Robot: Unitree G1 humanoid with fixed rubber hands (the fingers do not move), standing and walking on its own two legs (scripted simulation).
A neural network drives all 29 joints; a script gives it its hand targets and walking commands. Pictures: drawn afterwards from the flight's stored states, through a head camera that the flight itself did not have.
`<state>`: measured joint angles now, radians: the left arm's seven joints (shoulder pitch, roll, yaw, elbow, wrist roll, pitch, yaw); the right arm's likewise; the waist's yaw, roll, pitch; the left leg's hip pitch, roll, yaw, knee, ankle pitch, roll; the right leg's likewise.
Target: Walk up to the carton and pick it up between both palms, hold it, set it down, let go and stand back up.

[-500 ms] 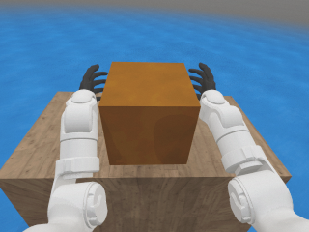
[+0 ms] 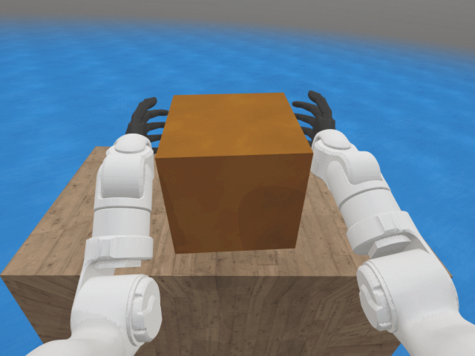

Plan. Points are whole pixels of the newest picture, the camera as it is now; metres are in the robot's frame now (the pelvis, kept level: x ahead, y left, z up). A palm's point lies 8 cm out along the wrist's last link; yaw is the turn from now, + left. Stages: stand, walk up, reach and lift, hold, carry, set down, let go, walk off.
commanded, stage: hold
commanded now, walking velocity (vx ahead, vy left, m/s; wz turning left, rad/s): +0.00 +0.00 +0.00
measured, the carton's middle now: (232, 169) +0.38 +0.01 +0.20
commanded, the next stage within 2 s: none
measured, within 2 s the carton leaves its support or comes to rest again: neither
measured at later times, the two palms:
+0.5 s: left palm (137, 140) +0.37 +0.16 +0.26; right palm (322, 136) +0.37 -0.13 +0.28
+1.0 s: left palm (136, 141) +0.36 +0.16 +0.26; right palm (321, 138) +0.38 -0.13 +0.27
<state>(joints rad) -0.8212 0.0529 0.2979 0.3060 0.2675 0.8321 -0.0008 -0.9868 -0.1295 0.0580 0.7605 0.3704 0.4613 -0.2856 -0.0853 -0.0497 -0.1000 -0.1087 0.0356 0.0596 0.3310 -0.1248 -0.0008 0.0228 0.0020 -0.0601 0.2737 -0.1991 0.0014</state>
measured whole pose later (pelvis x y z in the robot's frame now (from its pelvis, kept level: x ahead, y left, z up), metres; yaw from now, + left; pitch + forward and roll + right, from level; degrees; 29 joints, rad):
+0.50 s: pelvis +0.00 -0.01 +0.00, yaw +0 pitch -6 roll -1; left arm -0.81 0.05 0.32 0.24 0.28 0.88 -0.02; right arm -0.97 -0.13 0.06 0.69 0.38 0.52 -0.31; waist -0.08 -0.04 -0.10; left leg -0.10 0.04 0.06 0.33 -0.13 -0.01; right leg 0.03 0.01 -0.06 0.28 -0.21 0.00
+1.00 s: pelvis +0.00 -0.01 +0.00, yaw +0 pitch -6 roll +0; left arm -0.81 0.04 0.32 0.22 0.30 0.88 -0.04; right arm -0.95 -0.11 0.05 0.66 0.37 0.52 -0.31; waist -0.08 -0.04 -0.08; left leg -0.09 0.04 0.05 0.33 -0.13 -0.01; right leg 0.04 0.01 -0.06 0.28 -0.21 0.00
